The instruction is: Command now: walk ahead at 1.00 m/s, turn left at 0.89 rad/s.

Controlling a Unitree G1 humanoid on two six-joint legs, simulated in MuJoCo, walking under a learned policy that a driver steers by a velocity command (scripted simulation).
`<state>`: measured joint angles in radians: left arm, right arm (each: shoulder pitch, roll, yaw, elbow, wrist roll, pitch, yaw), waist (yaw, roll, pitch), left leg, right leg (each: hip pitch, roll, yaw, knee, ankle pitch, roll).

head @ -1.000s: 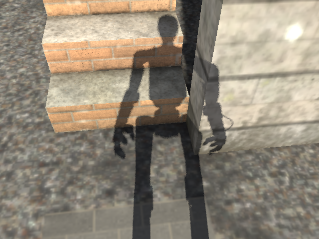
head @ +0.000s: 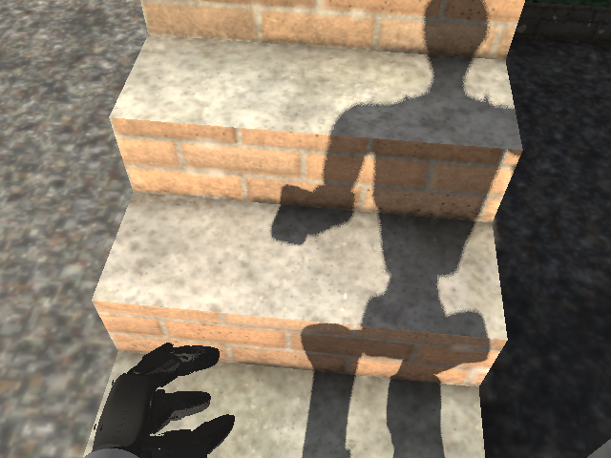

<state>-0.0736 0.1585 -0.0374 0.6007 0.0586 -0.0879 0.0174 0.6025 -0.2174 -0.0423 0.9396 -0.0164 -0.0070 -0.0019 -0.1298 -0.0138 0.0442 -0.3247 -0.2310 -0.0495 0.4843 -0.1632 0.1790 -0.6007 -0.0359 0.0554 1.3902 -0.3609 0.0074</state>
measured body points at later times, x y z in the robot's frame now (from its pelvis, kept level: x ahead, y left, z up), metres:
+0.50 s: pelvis +0.24 +0.11 +0.02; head +0.32 +0.11 +0.46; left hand +0.12 +0.35 -0.10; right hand +0.62 +0.03 +0.05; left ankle +0.37 +0.29 -0.53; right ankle +0.15 -0.11 -0.72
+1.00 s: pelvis +0.49 +0.19 +0.19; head +0.43 +0.19 +0.64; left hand +0.71 +0.45 +0.16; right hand +0.56 -0.10 +0.09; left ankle +0.39 +0.32 -0.54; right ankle +0.50 +0.10 -0.20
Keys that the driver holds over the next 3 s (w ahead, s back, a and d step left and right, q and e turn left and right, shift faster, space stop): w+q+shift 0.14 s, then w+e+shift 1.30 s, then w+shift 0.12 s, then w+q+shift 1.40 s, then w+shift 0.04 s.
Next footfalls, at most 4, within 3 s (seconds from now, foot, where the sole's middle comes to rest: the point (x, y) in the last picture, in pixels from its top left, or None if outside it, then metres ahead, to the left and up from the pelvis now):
0.14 right None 0.19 -0.10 -0.76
0.52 left None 0.43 0.32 -0.57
1.08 right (225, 294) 0.63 0.08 -0.38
1.44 left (143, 276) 0.69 0.23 -0.38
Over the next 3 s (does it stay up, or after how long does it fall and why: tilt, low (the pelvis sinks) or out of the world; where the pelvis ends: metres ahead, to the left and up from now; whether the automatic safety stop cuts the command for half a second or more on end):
stays up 1.22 -0.40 0.79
